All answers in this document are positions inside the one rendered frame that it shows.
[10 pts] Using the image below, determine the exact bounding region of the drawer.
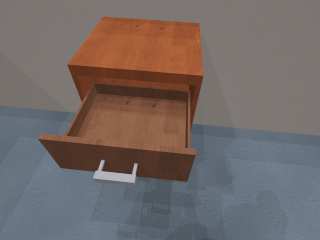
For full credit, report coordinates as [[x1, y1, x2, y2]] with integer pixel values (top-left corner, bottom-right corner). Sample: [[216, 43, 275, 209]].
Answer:
[[38, 82, 196, 182]]

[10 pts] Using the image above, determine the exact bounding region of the handle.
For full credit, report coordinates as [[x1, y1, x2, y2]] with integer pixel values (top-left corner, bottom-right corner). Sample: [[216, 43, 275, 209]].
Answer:
[[93, 160, 138, 187]]

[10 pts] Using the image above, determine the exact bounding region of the cabinet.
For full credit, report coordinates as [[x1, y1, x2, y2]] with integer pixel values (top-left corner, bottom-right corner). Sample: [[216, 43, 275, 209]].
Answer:
[[67, 16, 204, 130]]

